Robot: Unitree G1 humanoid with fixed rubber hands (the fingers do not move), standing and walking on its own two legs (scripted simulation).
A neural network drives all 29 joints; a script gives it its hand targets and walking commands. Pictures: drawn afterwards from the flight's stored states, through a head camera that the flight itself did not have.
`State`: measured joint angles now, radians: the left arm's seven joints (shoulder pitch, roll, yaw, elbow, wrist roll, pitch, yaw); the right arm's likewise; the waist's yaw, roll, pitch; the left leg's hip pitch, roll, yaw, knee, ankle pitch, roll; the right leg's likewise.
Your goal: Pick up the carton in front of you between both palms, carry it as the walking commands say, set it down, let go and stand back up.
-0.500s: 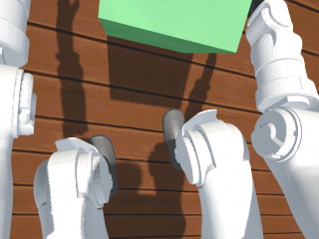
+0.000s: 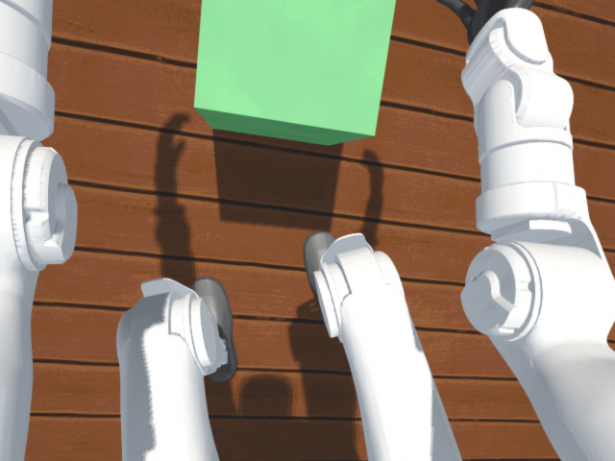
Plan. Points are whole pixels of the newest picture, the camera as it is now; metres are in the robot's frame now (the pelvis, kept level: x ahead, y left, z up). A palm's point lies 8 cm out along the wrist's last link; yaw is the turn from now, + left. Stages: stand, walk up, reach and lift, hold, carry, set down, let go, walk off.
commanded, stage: set down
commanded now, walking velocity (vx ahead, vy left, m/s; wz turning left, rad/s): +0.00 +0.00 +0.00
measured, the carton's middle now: (286, 59) +0.55 -0.09 -0.34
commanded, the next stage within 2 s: let go in 0.56 s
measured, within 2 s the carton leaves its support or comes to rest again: neither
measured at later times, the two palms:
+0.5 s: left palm out of the picture +0.65 +0.11 +0.04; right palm out of the picture +0.51 -0.26 +0.04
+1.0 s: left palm out of the picture +0.49 +0.15 +0.14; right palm out of the picture +0.43 -0.24 +0.15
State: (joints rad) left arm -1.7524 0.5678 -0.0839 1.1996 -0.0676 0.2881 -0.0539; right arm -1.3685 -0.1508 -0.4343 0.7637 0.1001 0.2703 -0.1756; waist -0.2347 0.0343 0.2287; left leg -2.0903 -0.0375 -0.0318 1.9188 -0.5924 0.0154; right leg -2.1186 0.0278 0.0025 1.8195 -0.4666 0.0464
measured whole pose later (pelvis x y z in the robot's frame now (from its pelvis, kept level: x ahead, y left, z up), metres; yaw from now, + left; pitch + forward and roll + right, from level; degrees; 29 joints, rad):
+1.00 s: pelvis +0.06 -0.02 +0.24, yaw +6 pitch +35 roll +0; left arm -0.75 0.12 0.27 0.64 0.17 0.23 0.13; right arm -0.54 -0.14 -0.27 0.52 -0.08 0.20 0.13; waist -0.16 0.01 -0.04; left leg -1.20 -0.06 -0.09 0.88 -0.30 -0.02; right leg -1.23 -0.02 -0.02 0.86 -0.25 -0.01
